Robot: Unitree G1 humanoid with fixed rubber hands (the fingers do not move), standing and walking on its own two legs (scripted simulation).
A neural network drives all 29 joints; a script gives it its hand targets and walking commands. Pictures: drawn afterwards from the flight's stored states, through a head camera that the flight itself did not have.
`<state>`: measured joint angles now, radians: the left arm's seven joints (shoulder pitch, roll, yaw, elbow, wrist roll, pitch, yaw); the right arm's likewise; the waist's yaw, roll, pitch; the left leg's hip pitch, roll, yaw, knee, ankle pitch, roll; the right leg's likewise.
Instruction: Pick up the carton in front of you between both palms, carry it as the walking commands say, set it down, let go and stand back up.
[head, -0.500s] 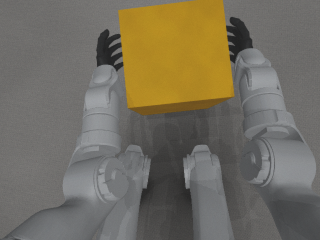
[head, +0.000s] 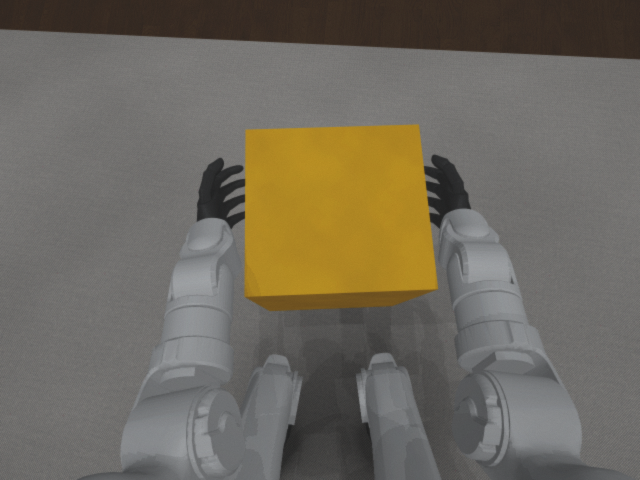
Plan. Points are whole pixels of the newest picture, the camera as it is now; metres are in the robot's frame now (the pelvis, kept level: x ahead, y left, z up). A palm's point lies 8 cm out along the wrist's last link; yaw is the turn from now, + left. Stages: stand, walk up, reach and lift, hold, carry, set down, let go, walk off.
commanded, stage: reach and lift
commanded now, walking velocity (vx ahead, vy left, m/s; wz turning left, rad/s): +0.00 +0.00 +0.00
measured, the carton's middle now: (331, 233) +0.45 -0.01 -0.12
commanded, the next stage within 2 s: hold in 1.90 s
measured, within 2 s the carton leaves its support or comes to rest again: neither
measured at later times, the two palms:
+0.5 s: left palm (148, 198) +0.39 +0.14 +0.12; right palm (502, 202) +0.39 -0.15 +0.10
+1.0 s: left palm (31, 158) +0.37 +0.15 +0.23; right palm (589, 184) +0.35 -0.15 +0.22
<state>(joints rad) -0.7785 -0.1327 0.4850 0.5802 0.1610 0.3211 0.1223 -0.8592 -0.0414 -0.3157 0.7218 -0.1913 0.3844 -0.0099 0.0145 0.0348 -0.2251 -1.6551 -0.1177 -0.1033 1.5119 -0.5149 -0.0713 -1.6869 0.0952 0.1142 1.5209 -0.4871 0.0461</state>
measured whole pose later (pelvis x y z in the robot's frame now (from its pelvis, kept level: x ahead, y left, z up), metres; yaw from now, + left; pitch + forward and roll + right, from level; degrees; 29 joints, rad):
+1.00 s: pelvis +0.07 +0.01 +0.20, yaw -1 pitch -2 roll +0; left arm -0.30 -0.16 0.29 0.44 0.29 0.57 0.02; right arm -0.27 0.15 -0.25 0.41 -0.28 0.63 -0.02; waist 0.00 0.01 -0.07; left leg -0.18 -0.05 -0.15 0.46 -0.24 -0.01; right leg -0.20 0.04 0.14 0.45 -0.22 0.02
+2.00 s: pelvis +0.08 +0.01 +0.21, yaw -1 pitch -5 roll +0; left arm -0.26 -0.15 0.23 0.27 0.27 0.70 0.01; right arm -0.23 0.15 -0.19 0.25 -0.26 0.74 -0.02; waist 0.00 0.01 -0.02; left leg -0.06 -0.04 -0.14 0.36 -0.21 -0.01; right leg -0.08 0.03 0.13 0.36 -0.19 0.02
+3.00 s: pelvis +0.09 +0.02 +0.20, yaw +1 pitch +1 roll +0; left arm -0.24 -0.15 0.17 0.08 0.23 0.82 0.04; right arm -0.21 0.14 -0.17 0.07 -0.20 0.85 -0.03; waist -0.01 -0.02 -0.12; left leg -0.26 0.00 -0.03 0.55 -0.35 0.00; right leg -0.24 -0.02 0.05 0.51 -0.28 0.02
